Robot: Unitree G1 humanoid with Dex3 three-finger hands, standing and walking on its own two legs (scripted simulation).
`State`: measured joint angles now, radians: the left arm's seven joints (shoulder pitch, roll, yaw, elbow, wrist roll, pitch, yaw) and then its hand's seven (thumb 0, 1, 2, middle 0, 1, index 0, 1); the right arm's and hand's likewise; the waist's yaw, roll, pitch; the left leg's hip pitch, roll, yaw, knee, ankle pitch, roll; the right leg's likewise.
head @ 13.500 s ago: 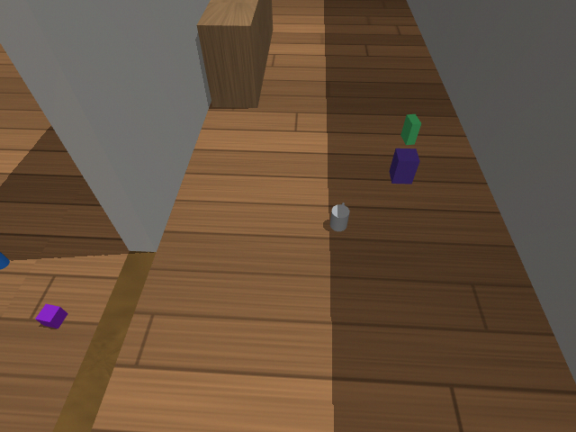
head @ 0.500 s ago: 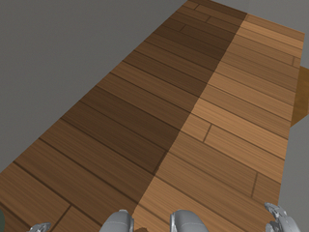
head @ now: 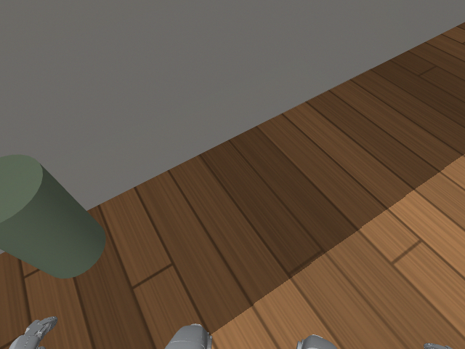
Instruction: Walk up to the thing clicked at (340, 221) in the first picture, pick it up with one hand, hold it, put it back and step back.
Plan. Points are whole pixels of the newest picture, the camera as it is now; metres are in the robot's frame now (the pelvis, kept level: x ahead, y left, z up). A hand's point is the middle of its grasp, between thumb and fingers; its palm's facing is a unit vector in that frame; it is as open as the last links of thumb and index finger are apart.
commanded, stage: walk up
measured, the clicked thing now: out of the picture -0.55 +1.37 -0.70
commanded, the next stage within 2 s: none
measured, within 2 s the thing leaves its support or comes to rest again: neither
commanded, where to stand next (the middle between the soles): +0.10 +0.06 m, yaw +21 degrees
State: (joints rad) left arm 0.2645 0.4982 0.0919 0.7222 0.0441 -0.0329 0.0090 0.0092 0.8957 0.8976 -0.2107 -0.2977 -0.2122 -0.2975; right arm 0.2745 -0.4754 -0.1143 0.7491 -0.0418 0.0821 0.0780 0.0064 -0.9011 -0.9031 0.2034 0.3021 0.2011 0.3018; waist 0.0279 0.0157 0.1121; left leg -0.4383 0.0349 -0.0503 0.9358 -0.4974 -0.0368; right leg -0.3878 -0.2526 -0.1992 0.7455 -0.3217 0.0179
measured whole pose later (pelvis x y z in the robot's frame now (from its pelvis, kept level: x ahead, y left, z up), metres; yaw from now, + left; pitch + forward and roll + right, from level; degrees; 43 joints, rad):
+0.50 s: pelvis +0.02 +0.02 +0.00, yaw +18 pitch -3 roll +0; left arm 0.26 0.38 0.03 0.84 0.04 -0.03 -0.02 0.01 0.90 0.90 -0.21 -0.30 -0.21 -0.30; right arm 0.24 -0.43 -0.06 0.83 -0.01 0.02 0.00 0.01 -0.90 -0.90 0.20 0.30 0.20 0.30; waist 0.04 0.02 0.11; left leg -0.48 -0.04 -0.07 1.07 -0.50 0.02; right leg -0.36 -0.10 -0.13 0.72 -0.32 -0.02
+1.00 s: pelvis +0.05 -0.01 -0.01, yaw +46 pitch +0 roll +0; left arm 0.05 0.42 0.07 0.70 0.01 0.05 -0.04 0.01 0.90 0.90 -0.20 -0.30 -0.21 -0.30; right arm 0.29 -0.42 -0.06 0.70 -0.03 0.00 -0.03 0.00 -0.90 -0.90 0.21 0.30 0.21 0.30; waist -0.01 -0.04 0.15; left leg -0.47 -0.14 -0.33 0.69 -0.21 -0.06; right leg -0.43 0.02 0.06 0.86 -0.48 -0.05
